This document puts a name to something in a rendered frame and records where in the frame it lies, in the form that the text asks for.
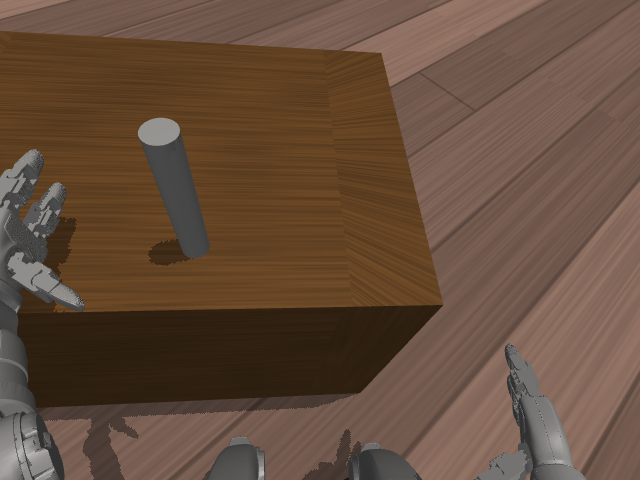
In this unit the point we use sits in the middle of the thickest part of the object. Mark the left robot hand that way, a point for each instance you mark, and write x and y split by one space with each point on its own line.
23 243

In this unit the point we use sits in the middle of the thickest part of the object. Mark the left robot arm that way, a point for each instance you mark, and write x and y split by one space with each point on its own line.
27 450

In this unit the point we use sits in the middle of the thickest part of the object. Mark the right robot hand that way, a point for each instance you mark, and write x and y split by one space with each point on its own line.
543 440

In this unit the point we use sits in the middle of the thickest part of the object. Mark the right robot arm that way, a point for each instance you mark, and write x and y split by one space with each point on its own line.
556 472

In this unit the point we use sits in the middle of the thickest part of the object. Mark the can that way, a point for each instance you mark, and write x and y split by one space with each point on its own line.
163 145

